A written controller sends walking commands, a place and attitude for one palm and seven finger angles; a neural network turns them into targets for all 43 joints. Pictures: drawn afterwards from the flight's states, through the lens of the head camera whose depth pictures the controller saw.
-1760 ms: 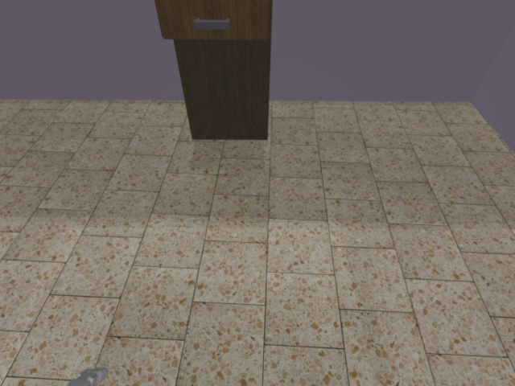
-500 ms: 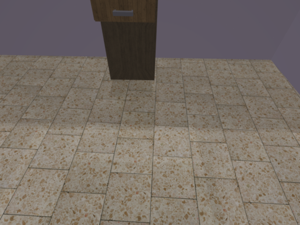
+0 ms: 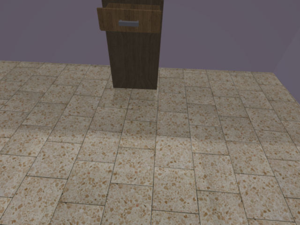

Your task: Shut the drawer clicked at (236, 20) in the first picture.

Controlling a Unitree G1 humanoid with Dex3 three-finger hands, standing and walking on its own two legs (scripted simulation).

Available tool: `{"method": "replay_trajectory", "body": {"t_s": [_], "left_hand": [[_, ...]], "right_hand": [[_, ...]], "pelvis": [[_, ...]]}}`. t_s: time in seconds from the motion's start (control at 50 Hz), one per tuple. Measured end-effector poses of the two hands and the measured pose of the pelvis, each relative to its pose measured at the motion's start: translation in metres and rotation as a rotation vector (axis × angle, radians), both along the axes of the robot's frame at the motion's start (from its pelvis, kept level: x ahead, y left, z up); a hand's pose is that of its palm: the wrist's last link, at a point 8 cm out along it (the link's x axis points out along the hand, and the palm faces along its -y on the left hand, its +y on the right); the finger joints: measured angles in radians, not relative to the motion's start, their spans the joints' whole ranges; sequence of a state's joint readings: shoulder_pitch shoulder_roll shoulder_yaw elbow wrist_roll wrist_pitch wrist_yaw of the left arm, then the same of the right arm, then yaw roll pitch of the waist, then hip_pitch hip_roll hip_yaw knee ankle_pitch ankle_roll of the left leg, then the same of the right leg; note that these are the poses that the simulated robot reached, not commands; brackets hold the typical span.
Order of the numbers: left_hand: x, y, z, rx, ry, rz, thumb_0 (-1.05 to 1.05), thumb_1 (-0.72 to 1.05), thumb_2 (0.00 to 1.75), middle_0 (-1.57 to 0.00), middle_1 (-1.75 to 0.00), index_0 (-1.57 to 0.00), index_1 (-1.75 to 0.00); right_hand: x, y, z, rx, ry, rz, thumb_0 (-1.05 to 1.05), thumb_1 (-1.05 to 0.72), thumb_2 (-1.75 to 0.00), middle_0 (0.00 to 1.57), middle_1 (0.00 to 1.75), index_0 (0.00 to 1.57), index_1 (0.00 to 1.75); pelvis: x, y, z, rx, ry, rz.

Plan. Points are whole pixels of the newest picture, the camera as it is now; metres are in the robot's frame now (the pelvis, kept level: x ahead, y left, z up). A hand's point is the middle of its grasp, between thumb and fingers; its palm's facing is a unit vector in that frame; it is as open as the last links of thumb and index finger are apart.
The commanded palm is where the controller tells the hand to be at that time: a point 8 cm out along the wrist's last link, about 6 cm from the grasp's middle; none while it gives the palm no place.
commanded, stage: walk to a spot facing it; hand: left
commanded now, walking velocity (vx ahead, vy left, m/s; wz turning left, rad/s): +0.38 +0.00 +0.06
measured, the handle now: (129, 22) +1.34 +0.23 +0.03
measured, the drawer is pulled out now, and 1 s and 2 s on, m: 0.26 0.26 0.26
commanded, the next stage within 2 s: take the last steps up to it in 1.36 s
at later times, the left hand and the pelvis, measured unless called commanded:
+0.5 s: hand (112, 177) +0.33 +0.16 -0.19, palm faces -0.06 -0.98 -0.16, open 7.4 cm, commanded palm none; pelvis +0.21 -0.01 -0.03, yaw -1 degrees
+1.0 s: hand (106, 173) +0.35 +0.19 -0.19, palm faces +0.15 -0.98 -0.12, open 7.4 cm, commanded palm none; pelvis +0.44 +0.03 -0.02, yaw +2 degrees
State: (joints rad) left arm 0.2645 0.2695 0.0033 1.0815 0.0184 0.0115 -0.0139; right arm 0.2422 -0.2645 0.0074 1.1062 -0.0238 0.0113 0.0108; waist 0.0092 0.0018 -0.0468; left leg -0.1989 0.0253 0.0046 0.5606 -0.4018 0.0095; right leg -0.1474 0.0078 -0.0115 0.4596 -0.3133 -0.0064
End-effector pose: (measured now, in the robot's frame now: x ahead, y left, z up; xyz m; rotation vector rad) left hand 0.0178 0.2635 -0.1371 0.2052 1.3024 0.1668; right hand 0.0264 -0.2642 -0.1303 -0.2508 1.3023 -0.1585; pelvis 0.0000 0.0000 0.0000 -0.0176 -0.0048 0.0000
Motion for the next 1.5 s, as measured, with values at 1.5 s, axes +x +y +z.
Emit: {"method": "replay_trajectory", "body": {"t_s": [1.5], "left_hand": [[0.757,-0.041,-0.002,-0.030,-0.177,-0.158,0.01,0.91,0.90,-0.20,-0.29,-0.19,-0.29]], "right_hand": [[0.484,0.083,-0.031,0.190,0.312,-0.306,0.01,-0.91,-0.90,0.20,0.30,0.20,0.30]], "pelvis": [[0.651,-0.003,-0.020,0.044,-0.026,-0.090]]}}
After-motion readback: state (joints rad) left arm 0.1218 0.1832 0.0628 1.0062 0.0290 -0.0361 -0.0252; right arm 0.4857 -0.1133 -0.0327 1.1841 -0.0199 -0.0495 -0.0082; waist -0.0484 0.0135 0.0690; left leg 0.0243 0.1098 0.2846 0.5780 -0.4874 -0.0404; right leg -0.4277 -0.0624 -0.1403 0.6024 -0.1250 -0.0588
